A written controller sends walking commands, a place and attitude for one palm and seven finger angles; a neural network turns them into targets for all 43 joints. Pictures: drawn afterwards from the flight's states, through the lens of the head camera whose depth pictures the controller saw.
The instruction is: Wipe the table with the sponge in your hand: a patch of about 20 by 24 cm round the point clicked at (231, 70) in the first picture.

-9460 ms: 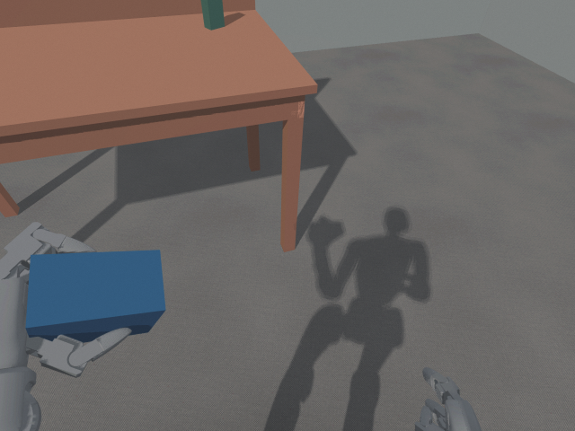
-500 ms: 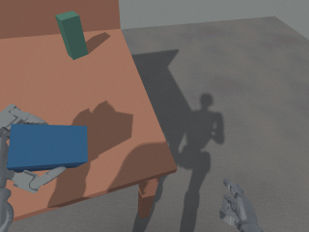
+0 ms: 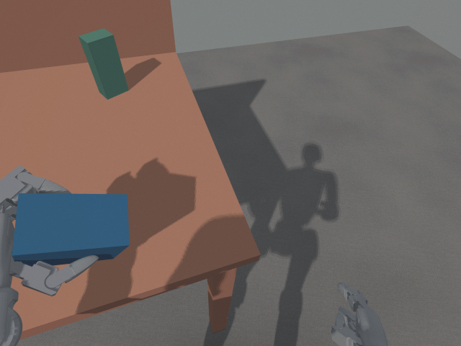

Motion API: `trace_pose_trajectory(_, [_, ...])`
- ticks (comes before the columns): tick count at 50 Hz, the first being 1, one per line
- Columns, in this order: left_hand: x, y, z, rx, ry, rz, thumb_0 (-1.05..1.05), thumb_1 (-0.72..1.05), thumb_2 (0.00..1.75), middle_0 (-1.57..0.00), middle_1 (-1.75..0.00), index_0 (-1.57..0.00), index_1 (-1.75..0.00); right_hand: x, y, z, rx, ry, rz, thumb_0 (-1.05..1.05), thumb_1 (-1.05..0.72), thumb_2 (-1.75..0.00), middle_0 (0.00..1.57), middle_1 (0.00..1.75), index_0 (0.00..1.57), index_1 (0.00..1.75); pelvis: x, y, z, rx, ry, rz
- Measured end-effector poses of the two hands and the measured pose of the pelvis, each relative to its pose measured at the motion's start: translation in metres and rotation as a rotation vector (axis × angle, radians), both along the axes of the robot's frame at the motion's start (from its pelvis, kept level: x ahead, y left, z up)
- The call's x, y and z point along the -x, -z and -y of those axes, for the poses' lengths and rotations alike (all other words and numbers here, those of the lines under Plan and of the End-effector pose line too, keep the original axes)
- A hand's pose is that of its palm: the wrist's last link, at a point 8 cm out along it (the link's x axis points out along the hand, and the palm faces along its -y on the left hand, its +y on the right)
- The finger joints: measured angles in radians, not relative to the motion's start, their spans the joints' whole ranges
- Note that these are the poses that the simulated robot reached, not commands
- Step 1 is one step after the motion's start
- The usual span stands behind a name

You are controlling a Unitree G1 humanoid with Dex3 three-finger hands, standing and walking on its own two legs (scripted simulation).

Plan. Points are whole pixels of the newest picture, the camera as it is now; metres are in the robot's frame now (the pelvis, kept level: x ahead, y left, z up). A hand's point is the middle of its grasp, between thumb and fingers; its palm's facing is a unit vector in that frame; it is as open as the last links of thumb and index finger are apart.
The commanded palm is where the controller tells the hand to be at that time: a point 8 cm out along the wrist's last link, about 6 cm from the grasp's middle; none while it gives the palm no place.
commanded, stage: look again from close up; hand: left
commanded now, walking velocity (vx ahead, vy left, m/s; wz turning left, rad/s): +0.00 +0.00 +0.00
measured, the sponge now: (89, 230) +0.23 +0.22 +0.13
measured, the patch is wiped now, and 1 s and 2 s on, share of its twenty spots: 0.00 0.00 0.00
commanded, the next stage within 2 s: turn the palm down, sponge in hand in 0.04 s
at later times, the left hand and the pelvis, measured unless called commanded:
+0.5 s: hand (64, 246) +0.20 +0.23 +0.15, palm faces +0.33 -0.71 -0.62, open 10.7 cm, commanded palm +0.16 +0.27 +0.19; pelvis -0.02 -0.03 -0.01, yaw +2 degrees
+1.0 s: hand (37, 225) +0.21 +0.25 +0.18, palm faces +0.33 -0.45 -0.83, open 10.7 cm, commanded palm +0.17 +0.26 +0.22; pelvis +0.01 -0.04 -0.01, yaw +2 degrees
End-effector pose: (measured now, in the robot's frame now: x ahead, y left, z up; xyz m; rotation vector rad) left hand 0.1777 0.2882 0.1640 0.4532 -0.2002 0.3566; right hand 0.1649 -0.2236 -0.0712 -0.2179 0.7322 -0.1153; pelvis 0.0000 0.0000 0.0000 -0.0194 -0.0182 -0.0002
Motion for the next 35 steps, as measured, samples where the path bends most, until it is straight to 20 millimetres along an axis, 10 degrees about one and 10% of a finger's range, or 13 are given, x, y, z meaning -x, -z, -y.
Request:
trace_pose_trajectory(14, [-0.023, -0.033, -0.029, -0.069, -0.078, 0.032, -0.02, -0.54, 1.01, -0.64, -1.36, -0.67, -1.35, 0.000, 0.009, -0.005, 0.002, -0.124, -0.002, 0.02, -0.90, -0.90, 0.20, 0.30, 0.20, 0.30, 0.009, 0.004, 0.007, -0.012, -0.022, 0.020])
trace_pose_trajectory(23, [0.008, -0.007, 0.029, -0.191, 0.009, -0.161, -0.01, -0.54, 1.01, -0.64, -1.36, -0.67, -1.35, -0.014, 0.003, 0.004, -0.024, -0.125, 0.087, 0.02, -0.90, -0.90, 0.20, 0.30, 0.20, 0.30, 0.015, 0.007, 0.019, -0.024, -0.024, 0.022])
trace_pose_trajectory(35, [0.015, -0.035, 0.011, -0.329, -0.187, -0.198, -0.01, -0.54, 1.01, -0.64, -1.35, -0.67, -1.35, -0.024, 0.017, 0.027, -0.004, -0.127, 0.051, 0.02, -0.90, -0.90, 0.20, 0.30, 0.20, 0.30, 0.015, 0.007, 0.040, -0.019, -0.059, 0.038])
